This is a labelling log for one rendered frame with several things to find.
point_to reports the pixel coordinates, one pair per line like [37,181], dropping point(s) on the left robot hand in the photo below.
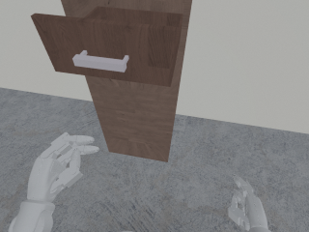
[42,184]

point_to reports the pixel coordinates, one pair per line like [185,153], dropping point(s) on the handle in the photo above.
[100,63]

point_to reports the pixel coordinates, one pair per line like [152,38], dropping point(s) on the right robot hand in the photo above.
[251,212]

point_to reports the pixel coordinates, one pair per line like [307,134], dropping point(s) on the robot left forearm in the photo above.
[33,216]

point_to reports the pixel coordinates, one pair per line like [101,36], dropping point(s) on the cabinet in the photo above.
[137,119]

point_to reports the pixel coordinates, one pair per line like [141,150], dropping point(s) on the drawer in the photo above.
[150,40]

